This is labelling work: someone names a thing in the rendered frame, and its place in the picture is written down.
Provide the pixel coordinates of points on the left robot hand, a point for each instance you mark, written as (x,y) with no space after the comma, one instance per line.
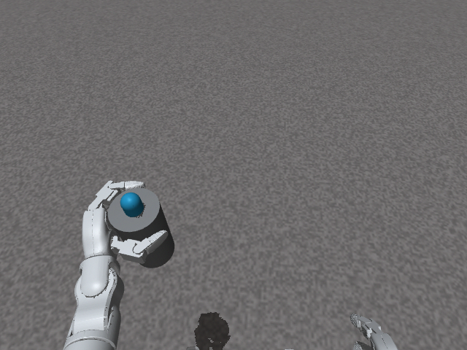
(98,235)

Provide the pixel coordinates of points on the right robot hand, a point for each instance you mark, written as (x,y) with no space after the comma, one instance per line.
(372,331)

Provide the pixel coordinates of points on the left robot arm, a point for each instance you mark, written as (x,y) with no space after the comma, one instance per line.
(98,292)

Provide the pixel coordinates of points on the bottle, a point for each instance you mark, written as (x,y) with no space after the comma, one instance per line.
(137,214)

